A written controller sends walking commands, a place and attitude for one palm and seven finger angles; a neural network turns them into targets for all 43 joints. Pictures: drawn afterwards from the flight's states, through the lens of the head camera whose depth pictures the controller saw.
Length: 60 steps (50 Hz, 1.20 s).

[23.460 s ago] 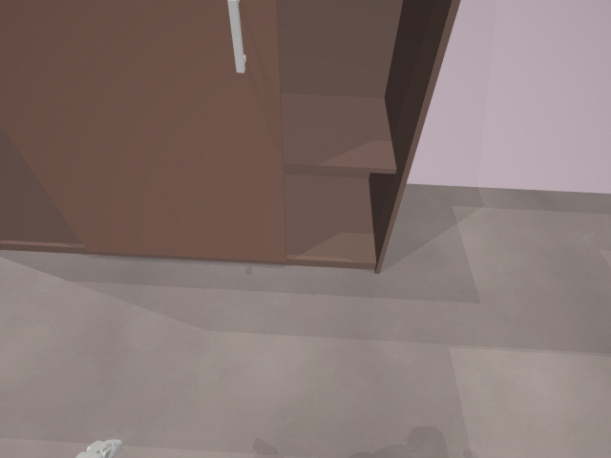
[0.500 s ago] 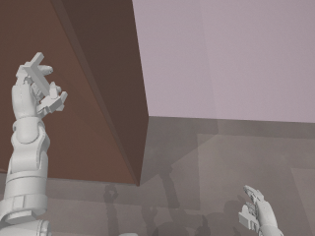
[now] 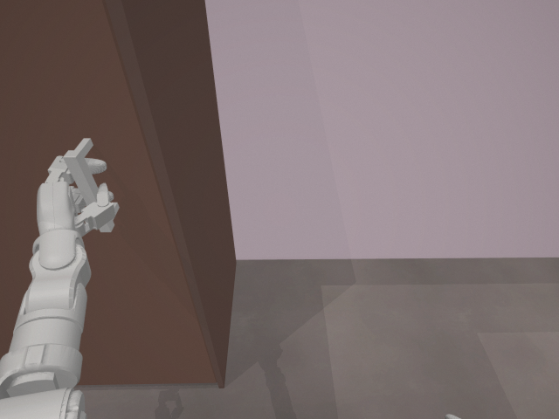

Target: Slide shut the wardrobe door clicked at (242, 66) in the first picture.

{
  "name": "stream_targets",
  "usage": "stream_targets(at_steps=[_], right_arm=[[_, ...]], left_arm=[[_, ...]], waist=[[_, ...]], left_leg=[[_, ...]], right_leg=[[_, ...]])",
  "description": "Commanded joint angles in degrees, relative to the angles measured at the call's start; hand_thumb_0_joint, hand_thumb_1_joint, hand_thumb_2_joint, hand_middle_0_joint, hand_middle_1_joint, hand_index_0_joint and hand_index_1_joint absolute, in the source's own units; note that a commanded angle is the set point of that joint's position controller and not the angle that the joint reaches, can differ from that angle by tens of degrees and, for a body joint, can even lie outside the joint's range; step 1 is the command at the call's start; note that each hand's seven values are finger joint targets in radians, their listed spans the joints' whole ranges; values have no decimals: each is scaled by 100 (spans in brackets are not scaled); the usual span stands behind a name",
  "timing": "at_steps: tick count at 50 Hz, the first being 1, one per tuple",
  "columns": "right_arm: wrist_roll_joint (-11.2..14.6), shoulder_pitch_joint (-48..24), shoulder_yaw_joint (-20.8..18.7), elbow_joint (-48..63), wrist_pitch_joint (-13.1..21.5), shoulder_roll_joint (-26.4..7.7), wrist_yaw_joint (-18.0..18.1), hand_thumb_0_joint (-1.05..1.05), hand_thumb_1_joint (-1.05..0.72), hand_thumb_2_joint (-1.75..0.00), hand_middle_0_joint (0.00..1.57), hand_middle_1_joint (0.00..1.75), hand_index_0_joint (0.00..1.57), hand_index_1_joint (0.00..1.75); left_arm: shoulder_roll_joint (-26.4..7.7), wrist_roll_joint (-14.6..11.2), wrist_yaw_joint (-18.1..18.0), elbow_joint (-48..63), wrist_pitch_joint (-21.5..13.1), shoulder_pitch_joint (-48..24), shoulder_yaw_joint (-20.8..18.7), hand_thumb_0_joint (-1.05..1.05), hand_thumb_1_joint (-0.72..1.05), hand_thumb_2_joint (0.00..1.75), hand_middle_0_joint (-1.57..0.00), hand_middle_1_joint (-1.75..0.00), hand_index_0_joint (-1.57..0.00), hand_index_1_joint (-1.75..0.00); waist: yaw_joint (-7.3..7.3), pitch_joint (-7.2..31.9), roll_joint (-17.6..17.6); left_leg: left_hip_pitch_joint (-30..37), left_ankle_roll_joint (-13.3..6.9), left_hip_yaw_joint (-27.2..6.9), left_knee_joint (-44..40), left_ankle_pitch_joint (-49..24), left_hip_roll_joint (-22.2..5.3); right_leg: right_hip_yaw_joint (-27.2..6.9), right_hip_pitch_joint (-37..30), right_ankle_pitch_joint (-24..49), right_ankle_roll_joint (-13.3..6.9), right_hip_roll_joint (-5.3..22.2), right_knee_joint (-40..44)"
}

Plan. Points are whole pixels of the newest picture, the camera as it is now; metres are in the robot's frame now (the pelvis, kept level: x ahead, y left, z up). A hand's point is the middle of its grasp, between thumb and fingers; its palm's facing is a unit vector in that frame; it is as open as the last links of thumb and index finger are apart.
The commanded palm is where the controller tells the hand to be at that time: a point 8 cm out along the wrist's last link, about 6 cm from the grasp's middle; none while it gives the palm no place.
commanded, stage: stop walking and hold the door there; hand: left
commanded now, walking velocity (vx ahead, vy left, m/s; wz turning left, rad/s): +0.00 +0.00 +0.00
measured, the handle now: (96, 187) +0.42 +0.30 +0.15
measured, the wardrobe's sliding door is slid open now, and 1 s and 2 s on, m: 0.00 0.00 0.00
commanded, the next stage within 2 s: loosen the grip on the handle in 1.74 s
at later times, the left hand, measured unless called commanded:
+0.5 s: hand (107, 207) +0.37 +0.27 +0.14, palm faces +0.40 -0.90 -0.18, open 6.0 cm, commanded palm +0.33 +0.30 +0.14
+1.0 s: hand (106, 208) +0.37 +0.27 +0.14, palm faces +0.30 -0.94 -0.17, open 5.8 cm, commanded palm +0.33 +0.30 +0.14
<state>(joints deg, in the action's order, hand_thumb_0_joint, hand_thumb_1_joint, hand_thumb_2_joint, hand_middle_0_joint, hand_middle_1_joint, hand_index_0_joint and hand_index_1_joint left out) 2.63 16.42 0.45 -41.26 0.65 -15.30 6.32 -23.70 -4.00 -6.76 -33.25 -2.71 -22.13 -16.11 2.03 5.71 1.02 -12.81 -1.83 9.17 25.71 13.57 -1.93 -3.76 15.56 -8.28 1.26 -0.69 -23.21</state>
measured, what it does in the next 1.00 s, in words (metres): lifts its right foot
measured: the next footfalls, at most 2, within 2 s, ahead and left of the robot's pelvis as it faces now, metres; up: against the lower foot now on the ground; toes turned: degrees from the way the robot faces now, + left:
right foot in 1.06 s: -0.01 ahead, -0.06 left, +0.00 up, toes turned -6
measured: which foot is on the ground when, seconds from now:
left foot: down 0.00-1.00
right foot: down 0.00-0.72, up 0.74-1.00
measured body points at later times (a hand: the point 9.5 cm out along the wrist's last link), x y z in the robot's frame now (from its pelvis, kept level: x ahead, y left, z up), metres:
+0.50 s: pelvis +0.01 +0.01 +0.00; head +0.00 +0.00 +0.45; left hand +0.35 +0.31 +0.16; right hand +0.17 -0.25 -0.10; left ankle +0.00 +0.09 -0.74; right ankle +0.04 -0.13 -0.74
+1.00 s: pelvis -0.02 +0.06 +0.00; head -0.02 +0.06 +0.45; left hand +0.35 +0.31 +0.16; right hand +0.10 -0.17 -0.12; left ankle +0.00 +0.09 -0.74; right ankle -0.04 -0.06 -0.72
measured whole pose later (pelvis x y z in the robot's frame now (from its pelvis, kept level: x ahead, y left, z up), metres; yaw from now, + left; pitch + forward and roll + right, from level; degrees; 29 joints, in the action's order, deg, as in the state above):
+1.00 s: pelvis -0.02 +0.06 +0.00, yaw -3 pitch -1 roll +0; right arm 1.0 12.2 3.6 -40.5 -0.1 -11.1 4.8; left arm -18.9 -4.6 -9.2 -23.2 0.1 -24.7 -9.6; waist -1.4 -1.0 0.9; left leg -12.5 -6.5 13.9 24.5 12.4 2.1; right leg 3.2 16.7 -21.5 0.8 2.1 -39.7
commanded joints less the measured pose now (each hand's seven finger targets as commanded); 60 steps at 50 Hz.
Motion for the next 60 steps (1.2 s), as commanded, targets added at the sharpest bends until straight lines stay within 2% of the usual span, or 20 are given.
stream_targets(at_steps=[1,13,19,22,26,29,31,33,34,36,37,39,40,42,46,51,54,55,56,60], right_arm=[[-12,-846,-292,863,314,-855,87,0,-90,-90,20,30,20,30],[-14,-898,-252,833,305,-761,95,0,-90,-90,20,30,20,30],[-14,-976,-283,869,259,-775,97,0,-90,-90,20,30,20,30],[-20,-1037,-340,959,142,-828,86,0,-90,-90,20,30,20,30],[-15,-1067,-394,1072,-87,-823,50,0,-90,-90,20,30,20,30],[1,-1185,-387,1110,-219,-785,22,0,-90,-90,20,30,20,30],[-1,-1258,-382,1115,-263,-780,9,0,-90,-90,20,30,20,30],[21,-1285,-371,1112,-323,-790,-3,0,-90,-90,20,30,20,30],[30,-1330,-365,1153,-328,-807,-12,0,-90,-90,20,30,20,30],[66,-1402,-314,1277,-344,-833,-54,0,-90,-90,20,30,20,30],[56,-1363,-323,1341,-288,-826,-90,0,-90,-90,20,30,20,30],[27,-1309,-292,1193,-139,-694,-112,0,-90,-90,20,30,20,30],[19,-1211,-319,1084,-86,-715,-92,0,-90,-90,20,30,20,30],[-26,-1181,-277,1051,-11,-687,-58,0,-90,-90,20,30,20,30],[-157,-1173,-119,897,175,-628,-30,0,-90,-90,20,30,20,30],[-231,-1152,-120,887,332,-712,-82,0,-90,-90,20,30,20,30],[-210,-1075,-150,894,357,-801,-79,0,-90,-90,20,30,20,30],[-144,-1007,-177,900,346,-762,-70,0,-90,-90,20,30,20,30],[-117,-1042,-184,948,345,-755,-69,0,-90,-90,20,30,20,30],[-135,-1066,-158,883,304,-785,-42,0,-90,-90,20,30,20,30]], left_arm=[[-1239,73,-45,1331,-467,-2110,-118,0,90,90,-45,-140,-45,-140],[-726,61,-29,1682,-468,-2113,311,0,90,90,-45,-140,-45,-140],[-856,79,-59,1872,-456,-1943,188,0,90,90,-45,-140,-45,-140],[-856,65,-72,2007,-422,-1759,203,0,90,90,-45,-140,-45,-140],[-1120,86,-141,2104,-350,-1760,-29,0,90,90,-45,-140,-45,-140],[-1138,102,-166,2025,-268,-1893,-10,0,90,90,-45,-140,-45,-140],[-1194,107,-172,1944,-202,-1950,-64,0,90,90,-45,-140,-45,-140],[-963,97,-148,1929,-167,-2103,179,0,90,90,-45,-140,-45,-140],[-859,89,-131,2042,-194,-2213,272,0,90,90,-45,-140,-45,-140],[-498,69,-100,2221,-283,-2335,606,0,90,90,-45,-140,-45,-140],[-542,85,-109,2410,-344,-2524,617,0,90,90,-45,-140,-45,-140],[-121,101,-108,2468,-365,-2650,919,0,90,90,-45,-140,-45,-140],[-160,100,-115,2425,-335,-2624,881,0,90,90,-45,-140,-45,-140],[-193,108,-112,2463,-248,-2617,901,0,90,90,-45,-140,-45,-140],[-268,89,-109,2514,-189,-2726,861,0,90,90,-45,-140,-45,-140],[-402,114,-85,2586,-235,-2492,730,0,90,90,-45,-140,-45,-140],[-693,114,-81,2724,-218,-2364,479,0,90,90,-45,-140,-45,-140],[-574,88,-74,2673,-191,-2250,528,0,90,90,-45,-140,-45,-140],[-478,78,-64,2786,-184,-2316,607,0,90,90,-45,-140,-45,-140],[-584,77,-101,2348,-109,-2213,514,0,90,90,-45,-140,-45,-140]], waist=[[-234,904,220],[-215,898,208],[-233,936,300],[-204,907,214],[-175,1302,-279],[-189,1300,-719],[-197,1269,-942],[-161,1202,-786],[-150,1177,-498],[-141,1122,813],[-157,1118,1184],[-172,978,523],[-178,942,98],[-196,892,-134],[-177,812,720],[-245,1120,453],[-195,1411,263],[-218,1550,-119],[-206,1628,-56],[-208,1220,380]], left_leg=[[554,112,-703,-605,-398,-613],[706,173,-717,-511,-936,-697],[723,200,-610,-318,-1323,-607],[622,238,-540,31,-1467,-451],[615,290,-551,660,-1449,-285],[343,338,-586,840,-770,-149],[408,318,-577,628,-522,-118],[721,241,-634,364,-883,-262],[987,164,-742,199,-1138,-444],[1072,-101,-1497,-430,-1584,-1216],[1000,-295,-1836,-748,-1443,-1445],[1094,-420,-1701,-623,-1646,-1461],[1237,-411,-1580,-572,-1813,-1443],[1348,-285,-1489,-660,-1652,-1411],[1401,194,-1243,-1144,-1224,-1306],[1390,696,-1035,-736,-1798,-1123],[1620,707,-1089,-340,-2537,-1040],[1732,587,-1041,-187,-2758,-1072],[1820,462,-968,-103,-2835,-1087],[1390,350,-1103,-463,-1534,-1138]], right_leg=[[2,4,263,-158,301,161],[72,42,605,-148,306,-66],[-5,-97,1059,-179,398,-31],[-258,-163,1752,-262,637,-5],[-712,-318,2539,-448,1272,-95],[-953,-437,2784,-594,1719,-148],[-863,-319,2529,-542,1799,-194],[-550,73,1751,-384,1620,-396],[-272,418,1144,-246,1318,-647],[550,1030,-1326,26,523,-2048],[509,1317,-2146,0,314,-3265],[370,1669,-1982,-39,393,-4289],[379,1716,-1803,3,444,-4237],[453,1556,-1635,29,494,-3683],[632,677,-1447,-34,319,-1942],[456,-334,-459,-249,337,-175],[122,-247,393,-355,564,-222],[176,-236,432,-304,507,-277],[152,-191,438,-284,518,-276],[135,78,-269,-259,483,-148]])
